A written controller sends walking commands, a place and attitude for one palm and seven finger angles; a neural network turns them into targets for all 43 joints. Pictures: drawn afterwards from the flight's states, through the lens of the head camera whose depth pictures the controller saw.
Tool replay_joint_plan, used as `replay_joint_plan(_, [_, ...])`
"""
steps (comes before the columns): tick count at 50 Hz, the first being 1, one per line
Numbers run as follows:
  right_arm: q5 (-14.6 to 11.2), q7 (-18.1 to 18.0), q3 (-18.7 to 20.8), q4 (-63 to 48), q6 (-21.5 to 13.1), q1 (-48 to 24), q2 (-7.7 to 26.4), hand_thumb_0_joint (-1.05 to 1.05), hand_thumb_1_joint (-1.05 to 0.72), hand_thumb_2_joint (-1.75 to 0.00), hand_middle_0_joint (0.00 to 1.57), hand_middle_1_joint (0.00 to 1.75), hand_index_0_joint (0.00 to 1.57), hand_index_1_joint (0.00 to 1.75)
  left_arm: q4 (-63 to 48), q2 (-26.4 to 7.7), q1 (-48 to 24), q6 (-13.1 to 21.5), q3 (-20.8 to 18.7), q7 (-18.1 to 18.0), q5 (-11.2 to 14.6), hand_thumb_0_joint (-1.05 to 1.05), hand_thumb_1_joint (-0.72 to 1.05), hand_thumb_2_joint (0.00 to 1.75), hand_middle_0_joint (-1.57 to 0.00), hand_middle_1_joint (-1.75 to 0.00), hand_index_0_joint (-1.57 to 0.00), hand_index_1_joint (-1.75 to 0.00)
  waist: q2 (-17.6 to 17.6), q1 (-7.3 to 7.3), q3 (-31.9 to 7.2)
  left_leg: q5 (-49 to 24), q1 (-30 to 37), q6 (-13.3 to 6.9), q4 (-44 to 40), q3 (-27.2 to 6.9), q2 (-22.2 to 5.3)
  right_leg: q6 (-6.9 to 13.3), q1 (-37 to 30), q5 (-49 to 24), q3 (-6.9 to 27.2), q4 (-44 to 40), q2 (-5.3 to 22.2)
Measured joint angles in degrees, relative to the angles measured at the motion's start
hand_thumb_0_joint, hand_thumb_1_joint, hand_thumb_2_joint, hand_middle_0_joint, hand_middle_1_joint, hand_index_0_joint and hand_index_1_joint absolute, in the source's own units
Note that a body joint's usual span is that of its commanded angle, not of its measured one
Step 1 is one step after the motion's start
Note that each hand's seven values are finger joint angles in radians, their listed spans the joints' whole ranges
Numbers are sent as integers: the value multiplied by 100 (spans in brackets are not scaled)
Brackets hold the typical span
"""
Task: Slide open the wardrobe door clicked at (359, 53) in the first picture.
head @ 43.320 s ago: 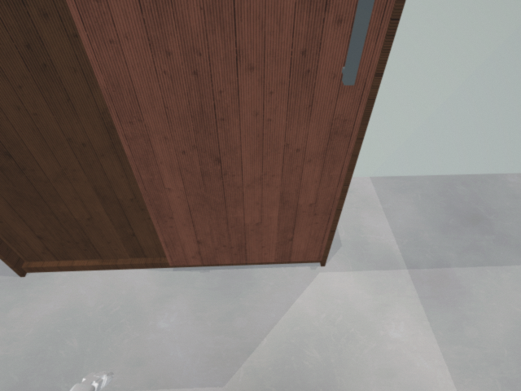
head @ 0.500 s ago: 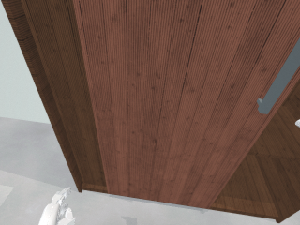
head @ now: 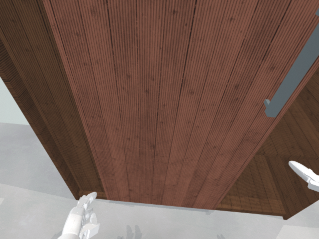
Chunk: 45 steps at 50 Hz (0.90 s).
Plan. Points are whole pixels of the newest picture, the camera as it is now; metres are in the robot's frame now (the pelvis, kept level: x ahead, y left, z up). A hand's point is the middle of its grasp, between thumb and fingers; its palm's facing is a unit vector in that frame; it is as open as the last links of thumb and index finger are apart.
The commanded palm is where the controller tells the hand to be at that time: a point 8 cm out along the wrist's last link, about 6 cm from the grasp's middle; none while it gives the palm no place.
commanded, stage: draw the hand back to the body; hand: right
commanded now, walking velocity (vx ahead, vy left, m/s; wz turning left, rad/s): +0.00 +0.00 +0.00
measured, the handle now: (292, 69) +0.42 -0.32 +0.25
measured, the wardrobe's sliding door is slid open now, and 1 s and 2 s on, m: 0.44 0.44 0.44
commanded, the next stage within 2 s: step back with the hand held close in 0.68 s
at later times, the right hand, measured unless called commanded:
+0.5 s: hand (284, 175) +0.20 -0.23 +0.16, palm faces +0.46 +0.80 -0.39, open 7.6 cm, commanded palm +0.16 -0.27 +0.18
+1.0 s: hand (280, 173) +0.21 -0.23 +0.15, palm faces +0.39 +0.81 -0.44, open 7.4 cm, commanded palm +0.15 -0.27 +0.17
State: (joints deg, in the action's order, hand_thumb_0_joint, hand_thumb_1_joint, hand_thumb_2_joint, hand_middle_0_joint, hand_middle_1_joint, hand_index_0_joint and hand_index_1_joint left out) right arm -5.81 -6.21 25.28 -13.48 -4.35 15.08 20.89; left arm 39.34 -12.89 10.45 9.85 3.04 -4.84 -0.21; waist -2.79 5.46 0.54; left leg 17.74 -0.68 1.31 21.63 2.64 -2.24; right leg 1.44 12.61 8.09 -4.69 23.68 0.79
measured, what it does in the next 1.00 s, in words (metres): stands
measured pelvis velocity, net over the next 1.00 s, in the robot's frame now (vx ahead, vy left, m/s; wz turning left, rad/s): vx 0.00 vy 0.03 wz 0.01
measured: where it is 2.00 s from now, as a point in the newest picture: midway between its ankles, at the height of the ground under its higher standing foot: outside the picture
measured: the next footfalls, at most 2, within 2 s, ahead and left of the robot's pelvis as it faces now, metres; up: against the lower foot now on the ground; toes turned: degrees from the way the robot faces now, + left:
left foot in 1.44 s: -0.10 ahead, +0.09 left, +0.00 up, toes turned -3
left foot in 1.82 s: -0.17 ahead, +0.05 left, +0.00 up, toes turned -1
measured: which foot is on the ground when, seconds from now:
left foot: down 0.00-1.00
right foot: down 0.00-1.00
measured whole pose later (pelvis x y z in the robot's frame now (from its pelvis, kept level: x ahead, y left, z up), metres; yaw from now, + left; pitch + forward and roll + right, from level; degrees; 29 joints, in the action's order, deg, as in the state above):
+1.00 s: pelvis +0.00 +0.03 +0.00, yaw +1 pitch -1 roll +1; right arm -3.7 -4.9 21.1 -23.5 -7.1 26.9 22.1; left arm 33.5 -14.3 8.4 -0.4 0.4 -5.0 -0.2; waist -1.9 2.4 1.3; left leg 17.8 -3.2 -0.2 22.4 2.8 0.9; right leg 0.6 15.7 8.7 -4.1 26.3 4.0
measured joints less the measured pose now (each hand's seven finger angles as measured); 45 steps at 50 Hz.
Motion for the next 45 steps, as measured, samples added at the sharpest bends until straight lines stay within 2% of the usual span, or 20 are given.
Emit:
replay_joint_plan(6, [70,-6,-303,-226,114,339,-105,0,-26,-59,22,68,23,68,-86,-12,3,-169,-60,27,-37,2,90,90,-21,-30,-21,-30,50,-109,-29,28,120,-30,-70,-66,8,-41,-164,33,-64,-97,18])
replay_joint_plan(12, [77,66,-437,-691,99,886,-38,0,-47,-70,22,55,23,55,-225,-67,50,-287,-162,51,-41,2,90,90,-21,-30,-21,-30,76,-208,-105,65,239,-97,-124,-91,89,-123,-254,126,-73,-56,103])
replay_joint_plan(22, [45,109,-531,-764,128,1199,-77,1,-78,-85,21,36,22,36,-282,-149,67,-472,-268,-16,-18,2,91,90,-21,-30,-21,-30,-38,-152,-83,92,297,-210,-138,-8,206,-236,-287,103,31,-77,196])
replay_joint_plan(30, [39,91,-504,-673,75,1105,-114,1,-87,-89,21,32,21,32,-209,-91,20,-495,-243,-61,-25,2,91,90,-21,-30,-21,-30,-86,-99,-50,85,342,-288,-164,59,277,-291,-326,48,110,-136,245])
replay_joint_plan(41, [22,145,-550,-582,32,1072,-116,1,-88,-90,21,30,21,30,-197,-73,-40,-526,-243,-83,-25,2,90,90,-21,-30,-21,-30,-76,-110,-12,54,404,-315,-222,57,309,-308,-390,19,115,-193,272])
replay_joint_plan(45, [152,152,-465,-680,-154,1068,-43,1,-89,-90,21,30,21,30,-312,-125,-119,-744,-234,-21,-27,2,90,90,-21,-30,-21,-30,-85,-204,-39,-15,171,-249,-225,96,378,-50,64,95,158,230,341])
